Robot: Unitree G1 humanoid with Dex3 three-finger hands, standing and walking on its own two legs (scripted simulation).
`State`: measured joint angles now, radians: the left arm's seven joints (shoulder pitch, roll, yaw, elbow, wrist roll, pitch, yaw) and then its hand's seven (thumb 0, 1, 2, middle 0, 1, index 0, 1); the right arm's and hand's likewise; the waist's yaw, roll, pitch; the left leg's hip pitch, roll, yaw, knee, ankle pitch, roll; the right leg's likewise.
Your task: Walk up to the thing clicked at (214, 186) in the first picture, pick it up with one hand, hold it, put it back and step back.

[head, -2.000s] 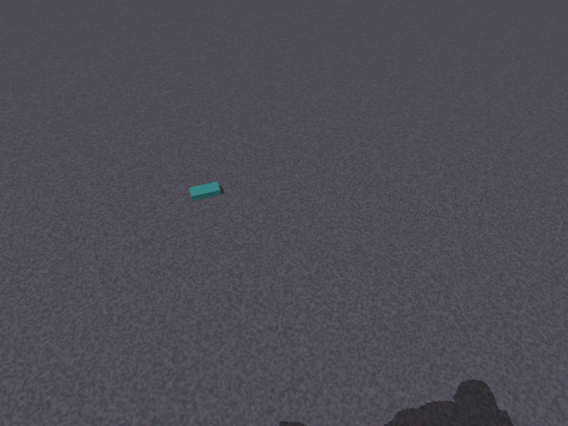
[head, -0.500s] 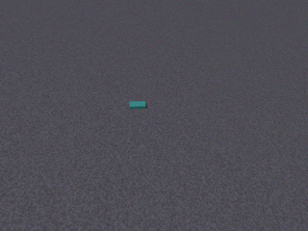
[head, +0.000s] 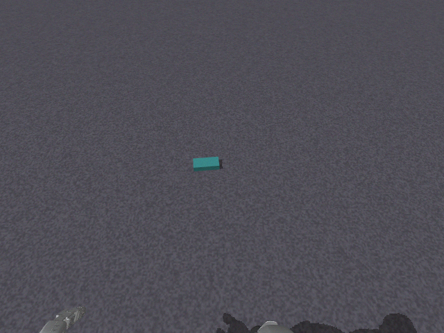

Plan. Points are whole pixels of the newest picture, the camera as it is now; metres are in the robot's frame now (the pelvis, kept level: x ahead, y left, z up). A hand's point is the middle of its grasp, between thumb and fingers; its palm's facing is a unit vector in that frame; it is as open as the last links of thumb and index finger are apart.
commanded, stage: walk up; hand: left
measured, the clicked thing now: (206, 163) +1.08 +0.09 -0.73
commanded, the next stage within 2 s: none
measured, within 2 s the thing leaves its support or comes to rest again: neither
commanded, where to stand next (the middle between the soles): +0.68 -0.21 m, yaw +7 degrees
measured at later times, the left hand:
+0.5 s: hand (121, 305) +0.22 +0.22 -0.15, palm faces +0.06 -0.94 -0.32, open 7.4 cm
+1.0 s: hand (181, 200) +0.45 +0.11 -0.11, palm faces +0.06 -0.92 -0.39, open 7.4 cm
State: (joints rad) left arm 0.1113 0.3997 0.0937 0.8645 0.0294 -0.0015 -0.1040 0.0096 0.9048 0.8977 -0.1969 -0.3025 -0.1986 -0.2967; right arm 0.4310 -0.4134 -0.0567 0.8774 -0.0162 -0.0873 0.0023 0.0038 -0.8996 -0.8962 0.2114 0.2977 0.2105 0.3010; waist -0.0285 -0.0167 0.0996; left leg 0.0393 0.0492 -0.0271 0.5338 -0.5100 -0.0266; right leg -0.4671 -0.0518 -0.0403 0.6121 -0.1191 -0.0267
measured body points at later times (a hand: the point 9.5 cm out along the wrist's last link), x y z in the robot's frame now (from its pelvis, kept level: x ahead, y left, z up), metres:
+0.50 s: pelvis +0.23 -0.05 +0.00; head +0.26 -0.02 +0.45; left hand +0.22 +0.27 -0.13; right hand +0.35 -0.37 -0.08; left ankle +0.32 +0.06 -0.72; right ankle +0.13 -0.12 -0.70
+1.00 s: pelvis +0.39 -0.17 +0.00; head +0.40 -0.19 +0.45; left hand +0.44 +0.16 -0.09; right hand +0.47 -0.51 -0.11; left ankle +0.35 -0.01 -0.65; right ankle +0.45 -0.30 -0.71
